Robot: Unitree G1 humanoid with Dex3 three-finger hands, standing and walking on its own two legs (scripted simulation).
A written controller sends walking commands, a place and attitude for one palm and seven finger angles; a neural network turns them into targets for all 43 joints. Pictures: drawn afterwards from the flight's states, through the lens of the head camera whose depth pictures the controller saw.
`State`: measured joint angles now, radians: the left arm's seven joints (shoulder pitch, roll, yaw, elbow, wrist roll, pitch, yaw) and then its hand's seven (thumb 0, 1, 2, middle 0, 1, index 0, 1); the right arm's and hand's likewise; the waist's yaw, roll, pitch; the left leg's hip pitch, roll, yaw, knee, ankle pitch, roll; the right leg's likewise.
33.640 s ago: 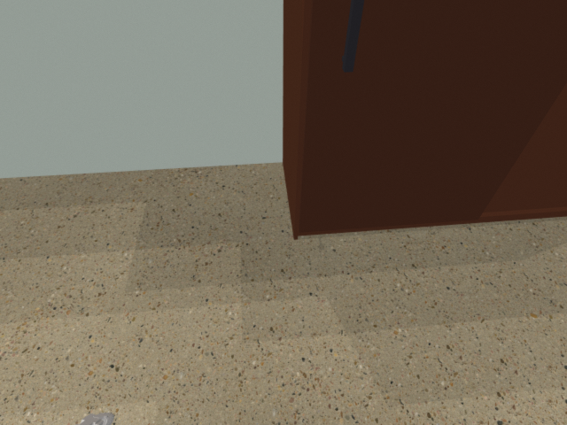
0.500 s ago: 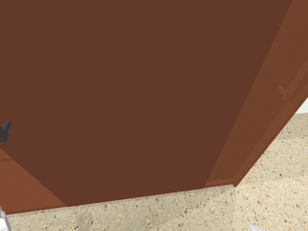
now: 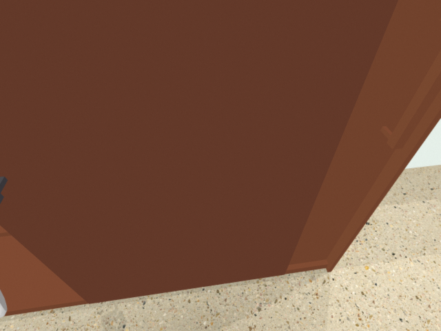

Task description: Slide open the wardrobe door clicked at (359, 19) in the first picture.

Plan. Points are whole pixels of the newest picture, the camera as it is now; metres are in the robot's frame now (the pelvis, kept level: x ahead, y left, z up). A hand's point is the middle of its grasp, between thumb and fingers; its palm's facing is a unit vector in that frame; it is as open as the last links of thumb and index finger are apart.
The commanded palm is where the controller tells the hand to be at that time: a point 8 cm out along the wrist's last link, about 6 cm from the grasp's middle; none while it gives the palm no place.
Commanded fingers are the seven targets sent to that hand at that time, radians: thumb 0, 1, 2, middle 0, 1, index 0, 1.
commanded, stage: stop walking and hold the door there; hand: left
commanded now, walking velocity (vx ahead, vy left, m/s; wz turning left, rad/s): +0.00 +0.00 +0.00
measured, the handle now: out of the picture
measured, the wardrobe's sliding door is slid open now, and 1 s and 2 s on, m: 0.60 0.58 0.58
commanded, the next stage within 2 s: loosen the grip on the handle in 1.84 s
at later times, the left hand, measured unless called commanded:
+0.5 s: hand out of the picture +0.34 +0.45 +0.17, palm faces +0.66 -0.70 -0.27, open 5.7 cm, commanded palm +0.29 +0.47 +0.14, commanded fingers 0.00 0.90 0.90 -0.45 -1.40 -0.45 -1.40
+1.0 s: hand out of the picture +0.34 +0.46 +0.17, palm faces +0.55 -0.81 -0.22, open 5.9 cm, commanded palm +0.30 +0.48 +0.14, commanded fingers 0.00 0.90 0.90 -0.45 -1.40 -0.45 -1.40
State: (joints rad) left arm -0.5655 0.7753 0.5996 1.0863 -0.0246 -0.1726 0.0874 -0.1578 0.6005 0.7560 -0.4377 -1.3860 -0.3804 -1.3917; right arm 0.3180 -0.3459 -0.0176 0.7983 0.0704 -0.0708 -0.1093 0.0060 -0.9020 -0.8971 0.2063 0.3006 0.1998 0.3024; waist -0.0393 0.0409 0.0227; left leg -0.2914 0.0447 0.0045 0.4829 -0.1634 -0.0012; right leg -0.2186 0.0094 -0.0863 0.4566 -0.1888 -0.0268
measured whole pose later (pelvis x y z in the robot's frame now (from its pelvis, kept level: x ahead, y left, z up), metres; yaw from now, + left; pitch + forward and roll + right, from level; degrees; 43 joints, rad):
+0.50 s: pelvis +0.02 +0.05 +0.00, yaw +4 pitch -2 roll +1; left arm -0.50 0.61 0.50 0.84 -0.03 -0.26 0.05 -0.23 0.60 0.75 -0.46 -1.40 -0.44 -1.40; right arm 0.20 -0.34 -0.04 0.76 0.07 -0.02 -0.09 0.01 -0.90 -0.90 0.20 0.30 0.20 0.30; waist 0.02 0.03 0.08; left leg -0.22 -0.04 0.06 0.46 -0.20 0.03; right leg -0.22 -0.15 -0.10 0.51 -0.24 0.06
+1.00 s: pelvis +0.01 +0.15 -0.01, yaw +9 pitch -2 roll +4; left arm -0.38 0.39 0.33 0.28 -0.07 -0.24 0.09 -0.21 0.62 0.77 -0.46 -1.40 -0.38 -1.40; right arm 0.15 -0.29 -0.03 0.72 0.04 -0.06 -0.08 0.01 -0.90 -0.90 0.21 0.30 0.20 0.30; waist 0.02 -0.04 0.17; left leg -0.31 0.07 0.11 0.55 -0.23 0.00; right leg -0.19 -0.30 -0.14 0.60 -0.35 0.12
